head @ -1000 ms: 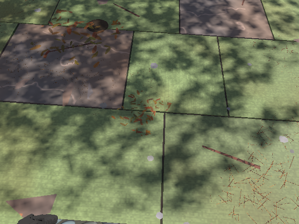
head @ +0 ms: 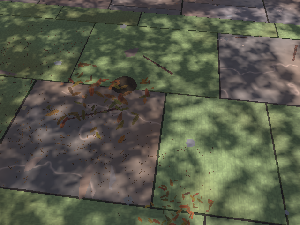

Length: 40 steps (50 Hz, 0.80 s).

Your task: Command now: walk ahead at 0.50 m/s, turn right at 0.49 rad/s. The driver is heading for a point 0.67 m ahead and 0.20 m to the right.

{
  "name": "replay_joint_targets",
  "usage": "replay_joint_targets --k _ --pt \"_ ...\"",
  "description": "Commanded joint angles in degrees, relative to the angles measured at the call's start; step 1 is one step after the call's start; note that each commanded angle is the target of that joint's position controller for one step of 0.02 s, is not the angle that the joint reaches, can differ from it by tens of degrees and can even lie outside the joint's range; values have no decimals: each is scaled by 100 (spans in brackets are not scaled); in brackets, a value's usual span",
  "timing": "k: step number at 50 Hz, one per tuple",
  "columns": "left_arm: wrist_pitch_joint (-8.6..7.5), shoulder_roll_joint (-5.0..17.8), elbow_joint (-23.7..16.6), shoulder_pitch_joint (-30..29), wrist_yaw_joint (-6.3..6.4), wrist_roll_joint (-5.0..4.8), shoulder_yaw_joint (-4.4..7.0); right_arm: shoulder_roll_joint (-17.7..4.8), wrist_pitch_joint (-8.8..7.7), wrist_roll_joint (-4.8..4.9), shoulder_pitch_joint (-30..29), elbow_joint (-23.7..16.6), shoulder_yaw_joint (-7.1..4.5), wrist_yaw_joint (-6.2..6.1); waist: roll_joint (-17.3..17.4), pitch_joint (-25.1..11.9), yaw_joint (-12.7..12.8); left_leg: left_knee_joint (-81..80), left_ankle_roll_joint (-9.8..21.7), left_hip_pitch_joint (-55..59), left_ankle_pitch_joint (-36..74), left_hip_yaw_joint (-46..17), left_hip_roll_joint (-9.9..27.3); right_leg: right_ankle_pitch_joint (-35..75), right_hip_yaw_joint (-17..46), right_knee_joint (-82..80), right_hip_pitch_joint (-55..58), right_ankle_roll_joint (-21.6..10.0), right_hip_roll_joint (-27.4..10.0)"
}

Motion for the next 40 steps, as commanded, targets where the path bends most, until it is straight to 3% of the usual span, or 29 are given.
replay_joint_targets --k 1,5,7,9,10,11,12,13,14,15,16,17,18,21,26,28,31,33,34,35,36,37,38,39,40 --pt "-54 37 -428 -331 -119 29 -56 -891 -81 37 -439 -372 -200 -74 497 299 76 -792 783 -280 1529 -376 1614 686 -127 -805 111 -55 -80" --pt "-47 87 -760 -928 -241 26 -71 -1055 63 159 -116 -155 -270 -90 466 472 -96 -522 668 476 1848 -93 1817 333 -405 -1444 -64 -294 9" --pt "-33 188 -879 -943 -287 28 -24 -1173 150 206 -130 -116 -306 -100 571 357 15 -56 556 774 3026 67 1863 -168 -659 -1589 193 -482 220" --pt "6 438 -829 -355 -282 16 124 -1339 248 254 -225 -141 -346 -131 768 -141 419 1075 413 851 4933 225 1800 -737 -1016 -1567 1162 -737 670" --pt "20 685 -633 463 -238 -3 284 -1330 290 288 -329 -169 -329 -143 694 -568 901 2196 249 498 5117 382 1610 -524 -1096 -1903 2315 -935 947" --pt "78 1136 -377 1441 -127 -12 501 -1170 261 202 -257 -237 -252 -168 304 -1085 1314 3827 -27 -747 3783 391 1377 -348 -391 -2079 4074 -1209 722" --pt "62 1810 -396 1315 -61 -70 602 -288 126 -48 234 -563 16 -100 -1316 -1404 609 5908 -448 -3426 -1662 42 206 -1207 2833 -2572 5859 -2245 -784" --pt "-54 1442 -629 1428 -101 2 461 -599 -110 133 -203 -615 20 -30 -624 -2265 942 6619 -371 -4059 -2298 -1452 -42 -1948 4513 -3485 6265 -2580 -1286" --pt "-148 1080 -574 1262 -127 51 359 -910 -232 359 -803 -795 -62 19 -291 -1499 1049 6547 -225 -4551 -1756 -1575 244 -1582 3749 -3673 5837 -2255 -1168" --pt "-201 926 -588 969 -122 23 314 -852 -304 319 -902 -815 -31 -4 27 -976 822 6068 -127 -4430 -1248 -1551 494 -1092 3023 -3636 5048 -2052 -913" --pt "-211 723 -652 563 -105 25 255 -869 -318 160 -883 -737 -58 -50 218 -644 566 5551 -152 -4064 -934 -1549 684 -460 2463 -3645 4262 -1888 -688" --pt "-220 556 -761 317 -75 96 192 -929 -266 83 -772 -691 -102 -58 120 -547 360 5255 -178 -3621 -707 -1597 805 65 2105 -3751 3721 -1825 -521" --pt "-222 540 -823 228 -54 129 182 -921 -193 56 -709 -685 -116 -47 62 -505 258 5059 -238 -3370 -596 -1588 817 340 1982 -3869 3405 -1833 -445" --pt "-245 723 -777 373 47 80 231 -668 -42 -3 -864 -759 -54 -51 137 -319 226 4226 -499 -3227 -165 -1397 726 974 1453 -4013 2791 -1831 -252" --pt "-163 834 -647 768 170 25 269 -428 -63 59 -1925 -1022 75 29 -133 -78 641 2122 -632 -2728 1626 -1303 305 141 1082 -3939 2369 -1387 172" --pt "-135 852 -563 974 177 -1 281 -507 -102 124 -2178 -1111 61 77 -178 -57 740 1785 -601 -2566 1780 -1376 211 -134 1327 -3811 2486 -1337 62" --pt "-87 779 -513 1081 204 -11 274 -724 -176 147 -2186 -1144 -15 140 -282 -84 668 1403 -437 -2465 1345 -1561 180 -307 1841 -3315 3011 -1238 -137" --pt "-51 760 -541 970 213 9 281 -840 -231 156 -1783 -1049 -85 137 -460 -162 417 1245 -244 -1964 910 -1487 160 -92 2060 -2920 3119 -1124 -157" --pt "-46 608 -576 918 204 26 228 -955 -256 122 -1272 -912 -162 103 -430 -419 150 1048 -84 -1193 914 -1416 190 166 1944 -2424 3006 -972 83" --pt "-62 281 -666 905 175 86 103 -1205 -280 19 -510 -830 -244 57 -36 -1126 -200 1172 255 154 662 -2057 925 -185 1567 -1072 2486 -769 409" --pt "-112 -99 -823 1621 178 -30 -15 -1716 -213 -72 143 -682 -368 42 1598 -1956 -12 803 1161 2176 -497 -4472 2267 -2306 726 881 549 -321 1268" --pt "-130 352 -791 1729 192 -107 24 -1362 -169 81 196 -620 -304 93 1926 -1867 -27 336 1326 2243 -1973 -5732 2618 -2986 705 1858 -431 -236 917" --pt "-113 749 -755 1239 193 -94 130 -931 -145 115 -63 -681 -185 85 1275 -1077 -164 187 1087 1559 -2182 -4988 2329 -2462 736 2162 -661 -202 683" --pt "-91 753 -802 871 200 -22 136 -775 -102 71 -312 -686 -123 81 870 -624 -122 159 906 880 -1530 -4167 2064 -2039 523 2125 -534 -180 508" --pt "-104 660 -869 623 186 51 133 -644 -78 41 -483 -631 -71 89 736 -263 -40 36 879 277 -835 -3596 1814 -1762 491 1848 -409 -173 385"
